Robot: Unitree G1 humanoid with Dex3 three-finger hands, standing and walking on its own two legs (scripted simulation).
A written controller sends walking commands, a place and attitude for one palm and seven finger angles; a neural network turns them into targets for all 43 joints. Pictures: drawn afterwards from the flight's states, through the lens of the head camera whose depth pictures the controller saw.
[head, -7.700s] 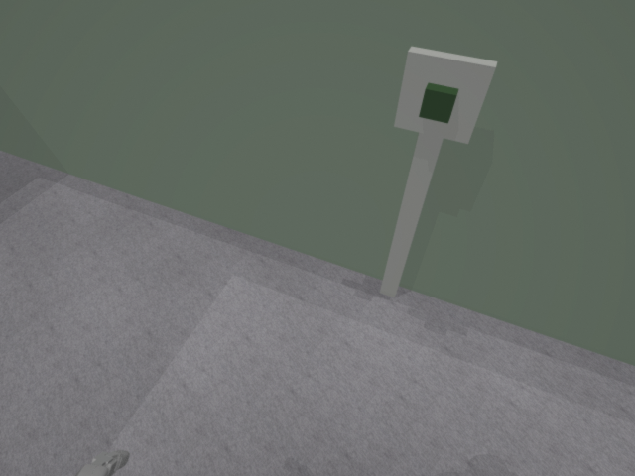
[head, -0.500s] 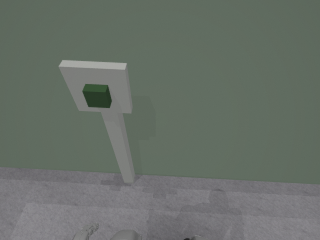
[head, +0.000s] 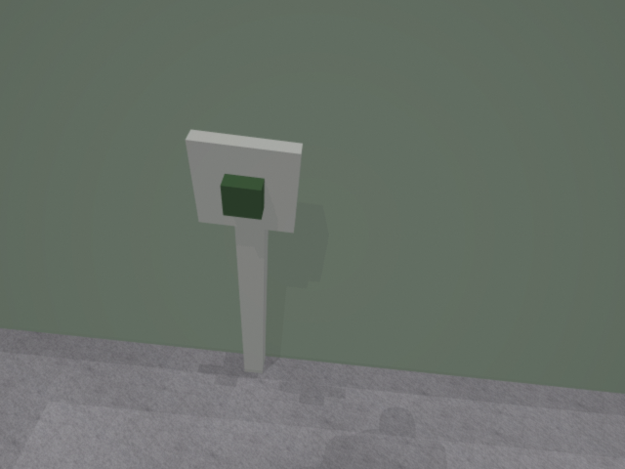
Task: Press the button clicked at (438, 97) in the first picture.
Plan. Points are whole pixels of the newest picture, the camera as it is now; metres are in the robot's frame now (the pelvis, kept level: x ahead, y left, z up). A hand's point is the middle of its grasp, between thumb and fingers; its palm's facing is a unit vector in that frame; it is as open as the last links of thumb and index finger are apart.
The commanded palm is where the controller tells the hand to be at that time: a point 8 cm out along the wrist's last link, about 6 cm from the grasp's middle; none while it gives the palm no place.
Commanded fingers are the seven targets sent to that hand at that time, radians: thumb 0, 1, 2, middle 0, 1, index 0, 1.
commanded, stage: come to a stop and stand still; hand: left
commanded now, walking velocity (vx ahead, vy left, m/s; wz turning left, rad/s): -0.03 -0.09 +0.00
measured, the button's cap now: (243, 195) +0.53 +0.15 +0.04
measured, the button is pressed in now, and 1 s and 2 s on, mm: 0 0 0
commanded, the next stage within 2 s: look again from close up in 0.14 s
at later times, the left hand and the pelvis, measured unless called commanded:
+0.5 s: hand out of the picture +0.02 +0.12 -0.19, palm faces -0.01 -0.98 -0.20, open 7.3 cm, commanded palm none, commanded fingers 0.00 0.90 0.90 -0.20 -0.30 -0.20 -0.30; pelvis +0.00 -0.05 -0.02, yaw -1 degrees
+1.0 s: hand (213, 439) +0.18 +0.13 -0.07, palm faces +0.27 -0.94 -0.22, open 7.0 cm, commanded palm +0.13 +0.16 -0.07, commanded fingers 0.00 0.90 0.90 -0.45 -0.57 -0.45 -0.57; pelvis +0.04 -0.07 -0.02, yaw +1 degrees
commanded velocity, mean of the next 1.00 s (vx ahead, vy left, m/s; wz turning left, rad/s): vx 0.00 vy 0.00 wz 0.00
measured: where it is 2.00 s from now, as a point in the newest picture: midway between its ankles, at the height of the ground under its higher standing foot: outside the picture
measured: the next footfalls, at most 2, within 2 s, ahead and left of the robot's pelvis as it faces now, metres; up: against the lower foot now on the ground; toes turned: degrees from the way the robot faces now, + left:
right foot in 0.30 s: +0.04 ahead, -0.17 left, +0.00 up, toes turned -3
